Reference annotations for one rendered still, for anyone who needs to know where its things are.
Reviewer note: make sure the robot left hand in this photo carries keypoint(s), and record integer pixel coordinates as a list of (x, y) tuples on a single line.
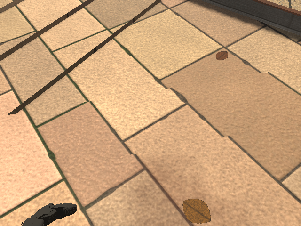
[(49, 213)]

